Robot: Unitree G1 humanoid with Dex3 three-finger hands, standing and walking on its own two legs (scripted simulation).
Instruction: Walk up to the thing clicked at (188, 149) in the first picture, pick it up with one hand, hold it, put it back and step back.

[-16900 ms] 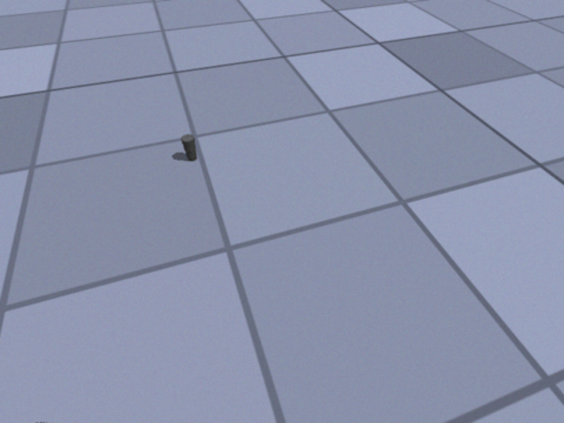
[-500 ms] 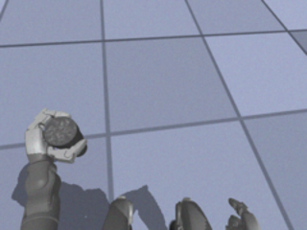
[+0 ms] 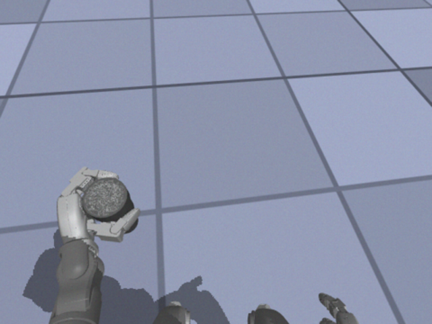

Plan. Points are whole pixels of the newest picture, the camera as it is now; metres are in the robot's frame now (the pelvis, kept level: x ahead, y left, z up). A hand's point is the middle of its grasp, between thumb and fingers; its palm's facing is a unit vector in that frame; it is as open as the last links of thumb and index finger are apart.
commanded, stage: lift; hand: left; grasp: from the side
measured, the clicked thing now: (116, 210) +0.33 +0.20 +0.01
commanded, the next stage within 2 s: hold in 0.38 s
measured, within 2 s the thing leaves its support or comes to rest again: neither
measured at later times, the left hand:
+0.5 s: hand (115, 194) +0.33 +0.19 +0.06, palm faces +0.33 -0.94 -0.01, open 9.6 cm
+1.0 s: hand (110, 193) +0.33 +0.19 +0.08, palm faces +0.33 -0.94 -0.01, open 9.5 cm
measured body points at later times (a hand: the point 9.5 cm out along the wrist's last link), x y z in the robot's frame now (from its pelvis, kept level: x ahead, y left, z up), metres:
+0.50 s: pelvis +0.01 -0.01 +0.02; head +0.07 +0.00 +0.47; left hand +0.31 +0.24 +0.07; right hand +0.15 -0.25 -0.09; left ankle +0.02 +0.12 -0.66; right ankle +0.02 -0.14 -0.66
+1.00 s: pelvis +0.01 +0.00 +0.03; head +0.05 +0.01 +0.48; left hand +0.30 +0.24 +0.08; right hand +0.15 -0.24 -0.08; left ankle +0.02 +0.12 -0.66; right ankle +0.02 -0.14 -0.66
